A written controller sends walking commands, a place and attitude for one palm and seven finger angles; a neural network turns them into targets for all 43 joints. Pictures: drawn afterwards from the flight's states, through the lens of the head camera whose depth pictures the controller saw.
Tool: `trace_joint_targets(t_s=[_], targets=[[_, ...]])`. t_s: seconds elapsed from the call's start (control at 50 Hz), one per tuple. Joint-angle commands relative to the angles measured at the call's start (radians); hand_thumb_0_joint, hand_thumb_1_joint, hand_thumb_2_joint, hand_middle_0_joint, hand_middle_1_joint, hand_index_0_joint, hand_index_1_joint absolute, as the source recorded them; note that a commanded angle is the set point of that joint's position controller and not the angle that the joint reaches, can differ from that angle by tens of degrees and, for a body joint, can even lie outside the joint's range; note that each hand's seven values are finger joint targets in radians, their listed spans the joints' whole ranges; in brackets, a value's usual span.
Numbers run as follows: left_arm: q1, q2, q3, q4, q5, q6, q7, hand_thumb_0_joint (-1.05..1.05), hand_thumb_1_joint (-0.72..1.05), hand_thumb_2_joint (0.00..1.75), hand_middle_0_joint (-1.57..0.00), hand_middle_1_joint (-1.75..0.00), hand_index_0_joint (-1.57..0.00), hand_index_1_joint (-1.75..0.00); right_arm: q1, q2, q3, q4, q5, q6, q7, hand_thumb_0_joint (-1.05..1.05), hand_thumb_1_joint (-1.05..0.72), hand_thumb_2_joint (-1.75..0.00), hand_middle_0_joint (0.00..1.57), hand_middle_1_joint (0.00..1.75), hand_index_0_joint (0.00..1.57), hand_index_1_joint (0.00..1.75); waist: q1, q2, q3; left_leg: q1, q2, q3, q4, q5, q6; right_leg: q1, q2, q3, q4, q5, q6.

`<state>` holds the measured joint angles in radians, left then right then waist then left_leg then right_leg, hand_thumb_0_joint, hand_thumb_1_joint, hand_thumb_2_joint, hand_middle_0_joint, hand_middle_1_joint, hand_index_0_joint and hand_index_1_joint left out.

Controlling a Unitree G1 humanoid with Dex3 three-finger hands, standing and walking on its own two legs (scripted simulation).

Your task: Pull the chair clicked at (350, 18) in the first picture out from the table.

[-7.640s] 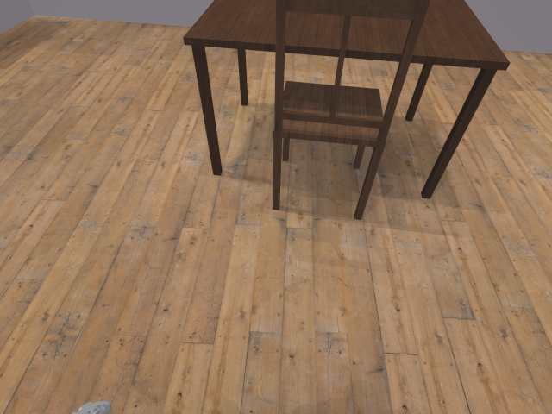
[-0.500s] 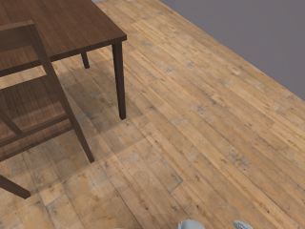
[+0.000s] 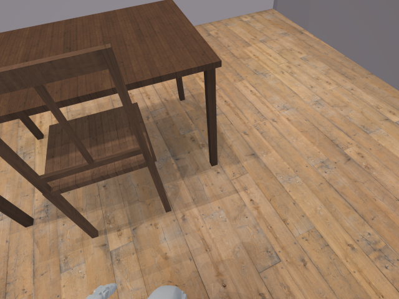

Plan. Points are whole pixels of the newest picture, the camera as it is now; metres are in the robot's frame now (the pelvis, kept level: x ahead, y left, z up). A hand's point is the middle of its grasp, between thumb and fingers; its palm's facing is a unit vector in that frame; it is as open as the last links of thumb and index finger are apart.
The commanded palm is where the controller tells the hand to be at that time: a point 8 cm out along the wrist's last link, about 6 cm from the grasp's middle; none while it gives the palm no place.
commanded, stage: turn to face it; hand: left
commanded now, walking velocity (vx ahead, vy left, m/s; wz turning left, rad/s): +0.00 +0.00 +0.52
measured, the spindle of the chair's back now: (68, 129) +0.61 +0.44 -0.05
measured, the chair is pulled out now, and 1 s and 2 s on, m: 0.00 0.00 0.00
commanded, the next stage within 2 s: take the last steps up to it in 0.50 s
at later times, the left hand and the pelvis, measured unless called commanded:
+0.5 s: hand out of the picture -0.02 +0.26 -0.17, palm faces +0.26 -0.93 -0.26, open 7.4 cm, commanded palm none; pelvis -0.01 +0.04 +0.00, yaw +12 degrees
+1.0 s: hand out of the picture -0.07 +0.17 -0.16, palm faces +0.39 -0.90 -0.19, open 7.4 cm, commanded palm none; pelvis +0.02 +0.03 +0.01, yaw +19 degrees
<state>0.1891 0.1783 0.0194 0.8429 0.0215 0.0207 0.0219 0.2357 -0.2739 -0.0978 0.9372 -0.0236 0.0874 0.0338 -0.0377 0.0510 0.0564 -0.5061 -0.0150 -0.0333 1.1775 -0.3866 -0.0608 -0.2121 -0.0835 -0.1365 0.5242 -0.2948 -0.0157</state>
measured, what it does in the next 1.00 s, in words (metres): steps on the spot, turning left: left foot, then right foot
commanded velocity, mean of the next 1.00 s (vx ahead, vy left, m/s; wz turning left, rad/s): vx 0.13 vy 0.00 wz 0.20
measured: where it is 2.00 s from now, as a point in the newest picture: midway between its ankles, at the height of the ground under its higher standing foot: (191, 294)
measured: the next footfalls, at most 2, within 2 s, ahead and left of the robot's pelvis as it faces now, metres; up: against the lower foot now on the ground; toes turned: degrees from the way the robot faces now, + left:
left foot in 0.26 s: +0.01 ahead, +0.16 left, +0.00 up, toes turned +13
right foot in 0.64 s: +0.06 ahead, -0.07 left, +0.00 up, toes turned +9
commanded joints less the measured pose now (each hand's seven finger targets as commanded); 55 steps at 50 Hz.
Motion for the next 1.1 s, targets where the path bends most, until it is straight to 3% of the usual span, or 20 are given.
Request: trace_joint_targets(t_s=[0.0, 0.14, 0.2, 0.22, 0.24, 0.26, 0.28, 0.36, 0.5, 0.58, 0.6, 0.62, 0.64, 0.66, 0.72, 0.76, 0.94, 1.04, 1.06, 1.08], targets=[[0.041, 0.212, 0.062, -0.045, 0.002, -0.03, 0.017, 0.0, 0.9, 0.9, -0.2, -0.3, -0.2, -0.3, -0.079, -0.049, -0.001, -0.086, 0.002, -0.022, 0.001, 0.0, -0.9, -0.9, 0.2, 0.3, 0.2, 0.3, 0.052, -0.227, -0.028, -0.052, 0.046, 0.037, -0.067, -0.02, -0.02, 0.082, -0.253, 0.122, -0.2, 0.315, -0.092], [0.108, 0.262, 0.08, 0.011, 0.012, -0.017, 0.011, 0.0, 0.9, 0.9, -0.2, -0.3, -0.2, -0.3, -0.131, -0.021, 0.027, -0.099, 0.015, -0.044, -0.004, 0.0, -0.9, -0.9, 0.2, 0.3, 0.2, 0.3, 0.087, -0.297, -0.086, 0.111, 0.023, 0.126, -0.423, -0.079, 0.009, 0.139, -0.281, 0.062, -0.093, 0.542, -0.102], [0.089, 0.255, 0.082, 0.025, -0.004, -0.008, 0.007, 0.0, 0.9, 0.9, -0.2, -0.3, -0.2, -0.3, -0.031, -0.057, 0.022, -0.073, 0.01, -0.061, -0.011, 0.0, -0.9, -0.9, 0.2, 0.3, 0.2, 0.3, 0.024, -0.218, -0.134, 0.337, 0.027, 0.139, -0.742, 0.175, 0.035, 0.061, -0.242, -0.015, 0.067, 0.471, -0.016], [0.103, 0.216, 0.077, 0.008, -0.012, -0.004, 0.002, 0.0, 0.9, 0.9, -0.2, -0.3, -0.2, -0.3, 0.016, -0.143, 0.003, -0.068, 0.004, -0.073, -0.014, 0.0, -0.9, -0.9, 0.2, 0.3, 0.2, 0.3, -0.001, -0.026, -0.193, 0.522, 0.18, -0.04, -0.808, 0.4, 0.094, -0.112, -0.172, -0.056, 0.25, 0.256, 0.045], [0.079, 0.142, 0.051, -0.03, -0.012, -0.001, -0.004, 0.0, 0.9, 0.9, -0.2, -0.3, -0.2, -0.3, 0.065, -0.241, -0.018, -0.068, 0.005, -0.072, -0.018, 0.0, -0.9, -0.9, 0.2, 0.3, 0.2, 0.3, -0.024, 0.246, -0.188, 0.616, 0.421, -0.312, -0.809, 0.79, 0.22, -0.361, -0.059, -0.037, 0.441, -0.345, 0.099], [0.021, 0.153, 0.044, -0.05, -0.005, 0.006, 0.001, 0.0, 0.9, 0.9, -0.2, -0.3, -0.2, -0.3, 0.106, -0.248, -0.016, -0.05, 0.005, -0.067, -0.028, 0.0, -0.9, -0.9, 0.2, 0.3, 0.2, 0.3, -0.047, 0.153, -0.169, 0.54, 0.459, -0.298, -0.789, 0.854, 0.293, -0.36, -0.054, 0.051, 0.546, -0.38, 0.085], [0.004, 0.134, 0.048, -0.026, -0.006, 0.011, 0.009, 0.0, 0.9, 0.9, -0.2, -0.3, -0.2, -0.3, 0.085, -0.216, -0.009, -0.038, 0.001, -0.073, -0.043, 0.0, -0.9, -0.9, 0.2, 0.3, 0.2, 0.3, -0.035, 0.222, -0.169, 0.524, 0.398, -0.263, -0.788, 0.854, 0.282, -0.378, -0.052, 0.098, 0.592, -0.341, 0.087], [0.057, 0.151, 0.05, 0.041, -0.01, 0.015, -0.008, 0.0, 0.9, 0.9, -0.2, -0.3, -0.2, -0.3, -0.081, -0.123, 0.026, -0.076, 0.003, -0.075, -0.049, 0.0, -0.9, -0.9, 0.2, 0.3, 0.2, 0.3, 0.034, 0.118, -0.074, 0.364, 0.26, -0.098, -0.825, 0.671, 0.226, -0.283, -0.037, 0.099, 0.573, -0.155, 0.087], [0.039, 0.12, 0.039, 0.032, -0.012, 0.012, -0.005, 0.0, 0.9, 0.9, -0.2, -0.3, -0.2, -0.3, -0.058, -0.125, 0.019, -0.056, -0.001, -0.065, -0.044, 0.0, -0.9, -0.9, 0.2, 0.3, 0.2, 0.3, 0.016, 0.1, -0.06, 0.348, 0.256, -0.162, -0.849, 0.488, 0.24, -0.185, 0.014, 0.08, 0.305, -0.159, 0.077], [0.148, 0.114, 0.038, 0.064, -0.014, -0.01, 0.001, 0.0, 0.9, 0.9, -0.2, -0.3, -0.2, -0.3, -0.092, -0.105, 0.022, -0.052, 0.006, -0.063, -0.041, 0.0, -0.9, -0.9, 0.2, 0.3, 0.2, 0.3, 0.069, 0.068, -0.089, 0.261, 0.208, -0.156, -0.76, 0.42, 0.19, 0.024, 0.04, 0.064, -0.015, 0.039, 0.067], [0.171, 0.133, 0.039, 0.077, -0.008, -0.024, 0.004, 0.0, 0.9, 0.9, -0.2, -0.3, -0.2, -0.3, -0.071, -0.067, 0.029, -0.042, 0.012, -0.067, -0.038, 0.0, -0.9, -0.9, 0.2, 0.3, 0.2, 0.3, 0.075, -0.021, -0.105, 0.204, 0.149, -0.118, -0.687, 0.275, 0.142, 0.126, -0.002, 0.11, -0.152, 0.097, 0.06], [0.187, 0.205, 0.05, 0.08, 0.008, -0.036, 0.008, 0.0, 0.9, 0.9, -0.2, -0.3, -0.2, -0.3, -0.044, 0.001, 0.041, -0.052, 0.021, -0.069, -0.033, 0.0, -0.9, -0.9, 0.2, 0.3, 0.2, 0.3, 0.071, -0.253, -0.102, 0.046, 0.02, 0.0, -0.51, -0.016, 0.077, 0.201, -0.202, 0.367, -0.263, -0.012, -0.008], [0.197, 0.269, 0.059, 0.061, 0.008, -0.032, 0.003, 0.0, 0.9, 0.9, -0.2, -0.3, -0.2, -0.3, -0.073, -0.005, 0.038, -0.079, 0.014, -0.058, -0.028, 0.0, -0.9, -0.9, 0.2, 0.3, 0.2, 0.3, 0.097, -0.3, -0.042, -0.019, -0.018, 0.006, -0.325, -0.206, 0.061, 0.094, -0.358, 0.517, -0.369, -0.199, -0.109], [0.187, 0.247, 0.065, 0.063, 0.001, -0.036, 0.003, 0.0, 0.9, 0.9, -0.2, -0.3, -0.2, -0.3, -0.096, -0.041, 0.026, -0.071, 0.0, -0.049, -0.027, 0.0, -0.9, -0.9, 0.2, 0.3, 0.2, 0.3, 0.106, -0.352, 0.003, -0.057, 0.015, -0.047, -0.204, -0.166, 0.071, 0.016, -0.338, 0.565, -0.427, -0.358, -0.13], [0.098, 0.16, 0.048, 0.061, 0.001, -0.057, 0.001, 0.0, 0.9, 0.9, -0.2, -0.3, -0.2, -0.3, -0.012, -0.03, 0.014, -0.006, -0.009, -0.057, -0.007, 0.0, -0.9, -0.9, 0.2, 0.3, 0.2, 0.3, 0.033, -0.178, 0.043, -0.062, 0.052, -0.016, -0.065, 0.053, 0.067, -0.016, -0.229, 0.349, -0.402, -0.274, -0.091], [0.124, 0.134, 0.044, 0.078, 0.002, -0.072, 0.001, 0.0, 0.9, 0.9, -0.2, -0.3, -0.2, -0.3, 0.026, -0.001, 0.019, 0.02, -0.01, -0.064, -0.002, 0.0, -0.9, -0.9, 0.2, 0.3, 0.2, 0.3, 0.033, -0.172, 0.015, -0.045, 0.063, 0.014, -0.087, 0.108, 0.06, 0.022, -0.195, 0.254, -0.388, -0.17, -0.085], [0.279, 0.133, 0.047, 0.204, 0.011, -0.083, -0.006, 0.0, 0.9, 0.9, -0.2, -0.3, -0.2, -0.3, -0.059, 0.049, 0.034, 0.019, -0.002, -0.097, -0.002, 0.0, -0.9, -0.9, 0.2, 0.3, 0.2, 0.3, 0.095, -0.188, 0.038, -0.011, 0.093, 0.104, -0.423, 0.045, 0.064, 0.116, -0.23, 0.221, -0.396, -0.12, -0.147], [0.24, 0.115, 0.049, 0.237, 0.002, -0.068, -0.011, 0.0, 0.9, 0.9, -0.2, -0.3, -0.2, -0.3, 0.087, 0.061, 0.043, 0.08, 0.0, -0.125, -0.016, 0.0, -0.9, -0.9, 0.2, 0.3, 0.2, 0.3, 0.019, -0.167, 0.026, 0.345, 0.044, 0.187, -0.687, 0.134, 0.078, -0.081, -0.149, 0.119, -0.246, -0.153, -0.1], [0.237, 0.083, 0.04, 0.237, -0.002, -0.064, -0.014, 0.0, 0.9, 0.9, -0.2, -0.3, -0.2, -0.3, 0.159, 0.028, 0.04, 0.106, 0.001, -0.132, -0.025, 0.0, -0.9, -0.9, 0.2, 0.3, 0.2, 0.3, -0.012, -0.066, 0.015, 0.48, 0.066, 0.145, -0.736, 0.084, 0.08, -0.181, -0.111, 0.092, -0.136, -0.16, -0.078], [0.223, 0.034, 0.031, 0.219, -0.006, -0.062, -0.021, 0.0, 0.9, 0.9, -0.2, -0.3, -0.2, -0.3, 0.267, -0.047, 0.023, 0.135, -0.008, -0.138, -0.037, 0.0, -0.9, -0.9, 0.2, 0.3, 0.2, 0.3, -0.059, 0.145, 0.002, 0.567, 0.243, -0.119, -0.867, -0.081, 0.139, -0.314, -0.015, 0.012, 0.119, -0.157, -0.035]])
